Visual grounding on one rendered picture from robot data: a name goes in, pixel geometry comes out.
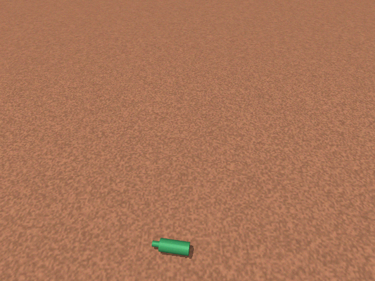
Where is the bottle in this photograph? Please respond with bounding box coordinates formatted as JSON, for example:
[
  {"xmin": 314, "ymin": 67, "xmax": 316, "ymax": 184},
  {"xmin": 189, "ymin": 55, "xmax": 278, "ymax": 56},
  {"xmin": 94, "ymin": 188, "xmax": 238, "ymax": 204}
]
[{"xmin": 152, "ymin": 238, "xmax": 190, "ymax": 256}]

